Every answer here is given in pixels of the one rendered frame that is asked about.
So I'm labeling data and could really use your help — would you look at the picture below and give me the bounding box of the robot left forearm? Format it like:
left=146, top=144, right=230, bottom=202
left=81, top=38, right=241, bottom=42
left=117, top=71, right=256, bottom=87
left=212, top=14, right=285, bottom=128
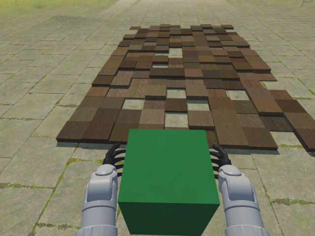
left=76, top=164, right=118, bottom=236

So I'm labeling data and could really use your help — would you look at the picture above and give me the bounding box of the left robot hand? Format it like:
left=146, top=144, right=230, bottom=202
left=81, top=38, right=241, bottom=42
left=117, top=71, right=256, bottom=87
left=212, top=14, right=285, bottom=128
left=102, top=143, right=126, bottom=177

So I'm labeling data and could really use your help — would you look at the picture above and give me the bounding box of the right robot hand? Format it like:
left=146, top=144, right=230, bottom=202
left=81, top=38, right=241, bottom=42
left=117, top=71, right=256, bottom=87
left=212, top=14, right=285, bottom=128
left=209, top=144, right=232, bottom=179

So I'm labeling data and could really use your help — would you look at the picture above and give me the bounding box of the carton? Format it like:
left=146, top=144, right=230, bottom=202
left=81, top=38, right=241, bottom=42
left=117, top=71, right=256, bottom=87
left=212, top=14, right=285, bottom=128
left=118, top=129, right=220, bottom=236

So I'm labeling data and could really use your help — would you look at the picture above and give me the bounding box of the robot right forearm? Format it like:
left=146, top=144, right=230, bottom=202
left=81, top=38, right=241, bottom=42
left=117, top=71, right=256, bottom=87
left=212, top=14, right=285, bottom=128
left=218, top=165, right=270, bottom=236

